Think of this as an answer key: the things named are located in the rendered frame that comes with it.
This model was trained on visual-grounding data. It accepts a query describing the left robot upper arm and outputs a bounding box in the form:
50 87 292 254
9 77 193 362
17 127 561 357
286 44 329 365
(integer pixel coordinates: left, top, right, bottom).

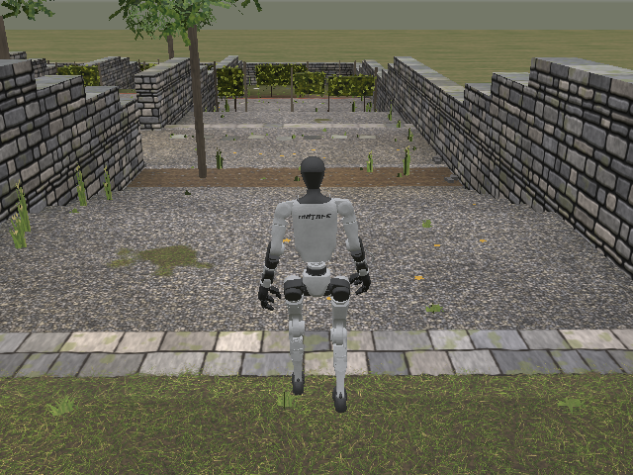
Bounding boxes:
269 200 294 256

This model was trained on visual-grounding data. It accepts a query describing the right robot hand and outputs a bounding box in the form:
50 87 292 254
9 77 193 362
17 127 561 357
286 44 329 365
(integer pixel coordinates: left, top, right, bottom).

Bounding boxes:
349 273 371 295

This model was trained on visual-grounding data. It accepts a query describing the left robot forearm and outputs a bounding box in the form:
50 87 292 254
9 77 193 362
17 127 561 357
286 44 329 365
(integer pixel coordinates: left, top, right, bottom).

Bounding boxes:
260 241 280 288

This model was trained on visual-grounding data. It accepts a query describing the robot torso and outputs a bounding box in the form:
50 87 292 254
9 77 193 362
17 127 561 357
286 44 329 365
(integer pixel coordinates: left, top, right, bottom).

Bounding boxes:
292 194 338 297

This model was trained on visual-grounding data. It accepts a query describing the right robot forearm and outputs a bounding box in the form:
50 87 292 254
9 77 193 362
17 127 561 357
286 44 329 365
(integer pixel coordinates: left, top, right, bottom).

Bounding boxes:
350 237 369 276

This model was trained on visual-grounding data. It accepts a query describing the right robot upper arm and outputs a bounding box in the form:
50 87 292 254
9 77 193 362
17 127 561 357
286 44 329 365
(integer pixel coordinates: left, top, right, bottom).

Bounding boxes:
334 198 361 251

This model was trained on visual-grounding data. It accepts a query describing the left robot shin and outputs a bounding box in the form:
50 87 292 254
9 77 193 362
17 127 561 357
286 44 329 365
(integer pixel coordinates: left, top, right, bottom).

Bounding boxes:
289 321 304 382

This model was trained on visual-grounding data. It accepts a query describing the left robot hand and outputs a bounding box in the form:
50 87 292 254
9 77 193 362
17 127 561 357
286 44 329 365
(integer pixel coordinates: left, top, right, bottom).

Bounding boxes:
258 284 281 311

